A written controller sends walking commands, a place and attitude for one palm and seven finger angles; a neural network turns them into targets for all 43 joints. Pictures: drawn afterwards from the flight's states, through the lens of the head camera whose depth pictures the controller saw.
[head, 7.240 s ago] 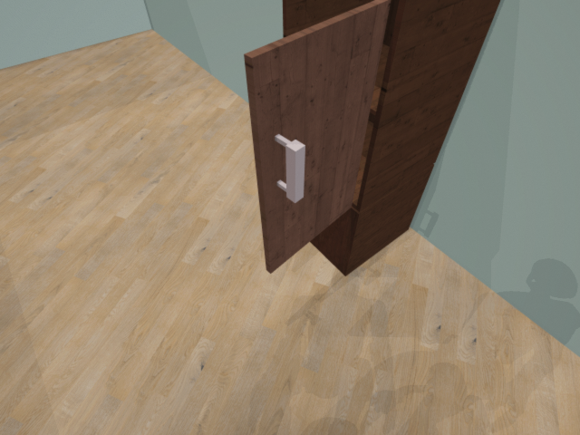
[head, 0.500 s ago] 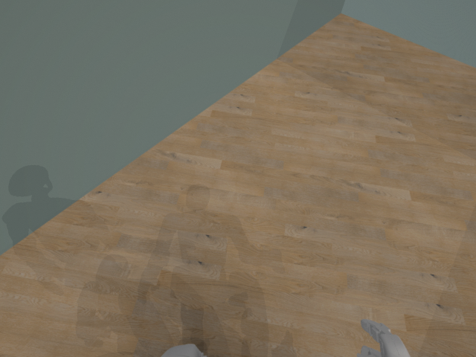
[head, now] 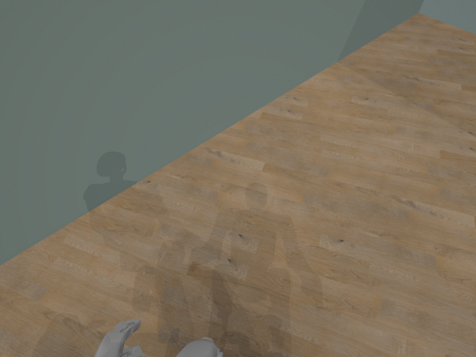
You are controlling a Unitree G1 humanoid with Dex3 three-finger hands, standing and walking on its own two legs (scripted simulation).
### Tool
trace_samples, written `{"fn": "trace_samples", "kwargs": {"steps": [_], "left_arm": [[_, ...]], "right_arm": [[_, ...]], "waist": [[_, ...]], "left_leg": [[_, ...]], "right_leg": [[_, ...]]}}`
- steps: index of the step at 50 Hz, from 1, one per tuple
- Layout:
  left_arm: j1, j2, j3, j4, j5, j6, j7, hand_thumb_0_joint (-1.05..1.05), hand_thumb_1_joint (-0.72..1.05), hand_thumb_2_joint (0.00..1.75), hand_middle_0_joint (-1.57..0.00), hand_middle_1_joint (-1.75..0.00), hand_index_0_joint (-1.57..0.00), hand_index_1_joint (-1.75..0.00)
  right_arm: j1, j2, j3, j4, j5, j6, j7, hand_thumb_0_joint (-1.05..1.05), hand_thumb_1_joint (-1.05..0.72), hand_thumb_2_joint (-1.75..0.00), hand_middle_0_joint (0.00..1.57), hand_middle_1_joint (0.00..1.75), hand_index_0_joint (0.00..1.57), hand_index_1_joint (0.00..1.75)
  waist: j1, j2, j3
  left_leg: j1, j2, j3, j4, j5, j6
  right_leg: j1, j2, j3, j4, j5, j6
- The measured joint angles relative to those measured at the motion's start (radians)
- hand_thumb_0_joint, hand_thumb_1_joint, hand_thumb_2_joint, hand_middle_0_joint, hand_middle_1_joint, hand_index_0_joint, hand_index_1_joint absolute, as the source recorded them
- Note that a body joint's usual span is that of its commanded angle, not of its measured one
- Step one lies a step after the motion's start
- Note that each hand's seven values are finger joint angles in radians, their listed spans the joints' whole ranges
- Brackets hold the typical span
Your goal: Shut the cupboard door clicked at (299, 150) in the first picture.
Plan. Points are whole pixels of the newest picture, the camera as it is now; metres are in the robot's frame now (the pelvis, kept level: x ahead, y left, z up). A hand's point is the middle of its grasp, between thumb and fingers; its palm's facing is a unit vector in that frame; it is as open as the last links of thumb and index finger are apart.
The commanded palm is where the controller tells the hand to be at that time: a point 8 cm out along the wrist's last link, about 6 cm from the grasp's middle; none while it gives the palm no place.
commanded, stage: walk to a spot facing it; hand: left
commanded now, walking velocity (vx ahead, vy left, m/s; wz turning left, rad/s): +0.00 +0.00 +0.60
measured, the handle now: out of the picture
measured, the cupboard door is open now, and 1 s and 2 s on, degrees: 97 97 97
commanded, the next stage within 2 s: none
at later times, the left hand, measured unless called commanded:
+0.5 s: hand out of the picture -0.06 +0.21 -0.18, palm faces +0.38 -0.89 -0.26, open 7.4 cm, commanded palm none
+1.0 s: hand out of the picture +0.01 +0.17 -0.14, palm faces +0.56 -0.78 -0.28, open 7.4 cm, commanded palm none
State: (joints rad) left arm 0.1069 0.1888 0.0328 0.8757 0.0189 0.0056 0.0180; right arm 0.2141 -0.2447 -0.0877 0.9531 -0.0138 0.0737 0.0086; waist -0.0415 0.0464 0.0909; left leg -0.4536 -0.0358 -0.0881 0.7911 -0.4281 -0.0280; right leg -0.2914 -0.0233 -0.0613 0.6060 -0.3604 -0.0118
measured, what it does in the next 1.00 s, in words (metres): steps on the spot, turning left: left foot, then right foot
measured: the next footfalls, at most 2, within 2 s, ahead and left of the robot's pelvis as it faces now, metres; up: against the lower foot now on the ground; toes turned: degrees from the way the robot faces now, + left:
left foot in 0.44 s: +0.00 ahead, +0.12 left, +0.00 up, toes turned +26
right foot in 0.88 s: +0.10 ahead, -0.12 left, +0.00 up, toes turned +30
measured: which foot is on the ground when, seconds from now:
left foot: up 0.00-0.42, down 0.44-0.88, up 0.90-1.00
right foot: down 0.00-0.44, up 0.46-0.86, down 0.88-1.00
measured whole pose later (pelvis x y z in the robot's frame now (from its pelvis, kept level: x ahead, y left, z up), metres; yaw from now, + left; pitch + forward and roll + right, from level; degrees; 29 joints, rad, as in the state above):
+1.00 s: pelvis +0.03 -0.05 +0.01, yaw +37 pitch +1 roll +2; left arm 0.14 0.17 0.03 0.88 0.02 0.01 0.02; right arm 0.18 -0.26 -0.09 0.96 -0.02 0.09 0.02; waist -0.04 0.04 0.11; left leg -0.52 -0.03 -0.03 1.11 -0.44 -0.05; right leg -0.24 -0.06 -0.11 0.55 -0.34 -0.02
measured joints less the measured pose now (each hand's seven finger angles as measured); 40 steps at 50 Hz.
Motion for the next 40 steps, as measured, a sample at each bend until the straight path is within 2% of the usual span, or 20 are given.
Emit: {"fn": "trace_samples", "kwargs": {"steps": [3, 5, 7, 11, 15, 20, 22, 23, 25, 27, 29, 34, 40], "left_arm": [[0.02, -0.022, -0.012, 0.007, -0.002, -0.003, 0.006, 0.0, 0.9, 0.9, -0.2, -0.3, -0.2, -0.29], [0.036, -0.03, -0.016, 0.013, -0.005, -0.003, 0.008, 0.0, 0.9, 0.9, -0.2, -0.3, -0.2, -0.29], [0.051, -0.034, -0.017, 0.018, -0.005, -0.006, 0.009, 0.0, 0.9, 0.9, -0.2, -0.3, -0.2, -0.29], [0.074, -0.022, -0.007, 0.018, -0.003, -0.014, 0.013, -0.01, 0.92, 0.9, -0.2, -0.3, -0.21, -0.3], [0.1, -0.006, -0.001, 0.029, 0.003, -0.012, 0.011, 0.0, 0.91, 0.9, -0.2, -0.3, -0.21, -0.3], [0.139, 0.03, 0.015, 0.055, 0.01, -0.003, 0.005, 0.0, 0.91, 0.9, -0.2, -0.3, -0.2, -0.29], [0.162, 0.048, 0.023, 0.065, 0.005, 0.003, 0.0, 0.0, 0.9, 0.9, -0.2, -0.3, -0.2, -0.29], [0.163, 0.06, 0.028, 0.074, 0.001, 0.011, -0.003, 0.0, 0.9, 0.9, -0.2, -0.3, -0.2, -0.29], [0.147, 0.081, 0.032, 0.084, -0.001, 0.042, -0.002, 0.0, 0.9, 0.9, -0.2, -0.3, -0.2, -0.29], [0.125, 0.088, 0.037, 0.086, 0.001, 0.059, 0.001, 0.0, 0.91, 0.9, -0.2, -0.3, -0.2, -0.29], [0.103, 0.086, 0.039, 0.079, 0.002, 0.062, -0.004, 0.01, 0.91, 0.9, -0.2, -0.3, -0.2, -0.29], [0.063, 0.072, 0.036, 0.042, 0.004, 0.048, -0.013, 0.0, 0.91, 0.9, -0.2, -0.3, -0.2, -0.29], [0.016, 0.056, 0.029, 0.012, -0.001, 0.041, -0.01, 0.0, 0.91, 0.9, -0.2, -0.3, -0.2, -0.29]], "right_arm": [[-0.005, -0.018, -0.008, 0.013, -0.005, 0.012, 0.005, 0.01, -0.91, -0.9, 0.2, 0.3, 0.2, 0.3], [-0.011, -0.023, -0.009, 0.017, -0.004, 0.015, 0.009, 0.01, -0.91, -0.9, 0.2, 0.3, 0.2, 0.3], [-0.017, -0.022, -0.006, 0.019, -0.003, 0.018, 0.012, 0.01, -0.91, -0.9, 0.2, 0.3, 0.2, 0.3], [-0.039, -0.019, -0.001, 0.024, -0.002, 0.025, 0.014, 0.01, -0.91, -0.9, 0.2, 0.3, 0.2, 0.3], [-0.079, -0.017, 0.006, 0.019, -0.003, 0.027, 0.014, 0.01, -0.91, -0.9, 0.2, 0.3, 0.2, 0.3], [-0.134, -0.004, 0.02, -0.015, 0.001, 0.01, 0.018, 0.01, -0.91, -0.9, 0.2, 0.3, 0.2, 0.3], [-0.145, -0.002, 0.026, -0.038, 0.0, -0.007, 0.022, 0.01, -0.91, -0.9, 0.2, 0.3, 0.2, 0.3], [-0.151, 0.003, 0.025, -0.046, -0.003, -0.02, 0.021, 0.01, -0.91, -0.9, 0.2, 0.3, 0.2, 0.3], [-0.155, 0.014, 0.032, -0.059, -0.002, -0.037, 0.017, 0.01, -0.91, -0.9, 0.2, 0.3, 0.2, 0.3], [-0.145, 0.02, 0.04, -0.063, -0.003, -0.041, 0.008, 0.01, -0.91, -0.9, 0.2, 0.3, 0.2, 0.3], [-0.132, 0.021, 0.043, -0.059, -0.004, -0.038, -0.001, 0.01, -0.91, -0.9, 0.2, 0.3, 0.2, 0.3], [-0.099, 0.025, 0.046, -0.04, -0.005, -0.033, -0.003, 0.01, -0.91, -0.9, 0.21, 0.3, 0.2, 0.3], [-0.055, 0.033, 0.036, -0.028, -0.012, -0.025, 0.002, 0.01, -0.91, -0.9, 0.21, 0.3, 0.2, 0.3]], "waist": [[-0.009, -0.003, 0.003], [-0.013, -0.012, 0.002], [-0.014, -0.024, 0.002], [0.004, -0.04, 0.006], [0.028, -0.049, 0.015], [0.061, -0.077, 0.026], [0.065, -0.088, 0.018], [0.061, -0.102, 0.019], [0.067, -0.121, 0.029], [0.069, -0.118, 0.027], [0.069, -0.104, 0.022], [0.064, -0.076, 0.009], [0.031, -0.048, 0.004]], "left_leg": [[-0.069, 0.011, 0.053, 0.288, -0.019, -0.021], [-0.084, 0.031, 0.075, 0.372, 0.018, -0.035], [-0.078, 0.049, 0.087, 0.379, 0.039, -0.046], [-0.045, 0.074, 0.1, 0.308, 0.037, -0.054], [0.004, 0.084, 0.13, 0.189, 0.009, -0.047], [0.095, 0.072, 0.188, -0.034, 0.006, -0.017], [0.154, 0.059, 0.205, -0.167, 0.104, 0.011], [0.149, 0.045, 0.204, -0.168, 0.11, 0.039], [0.135, 0.028, 0.191, -0.135, 0.091, 0.066], [0.14, 0.025, 0.169, -0.154, 0.098, 0.07], [0.153, 0.023, 0.146, -0.198, 0.127, 0.064], [0.173, 0.018, 0.099, -0.284, 0.183, 0.062], [0.145, 0.015, 0.031, -0.286, 0.196, 0.036]], "right_leg": [[0.046, -0.025, -0.043, -0.039, 0.014, -0.024], [0.074, -0.038, -0.071, -0.074, 0.027, -0.026], [0.095, -0.048, -0.1, -0.1, 0.034, -0.028], [0.12, -0.064, -0.164, -0.116, 0.03, -0.033], [0.125, -0.082, -0.224, -0.092, 0.008, -0.029], [0.107, -0.121, -0.283, -0.01, -0.042, -0.008], [0.081, -0.146, -0.3, 0.069, -0.08, 0.009], [0.047, -0.161, -0.271, 0.149, -0.102, 0.031], [-0.041, -0.139, -0.147, 0.347, -0.185, 0.064], [-0.113, -0.107, -0.068, 0.477, -0.184, 0.085], [-0.165, -0.091, -0.016, 0.533, -0.128, 0.096], [-0.213, -0.078, 0.053, 0.497, -0.036, 0.111], [-0.139, -0.041, 0.057, 0.262, -0.06, 0.109]]}}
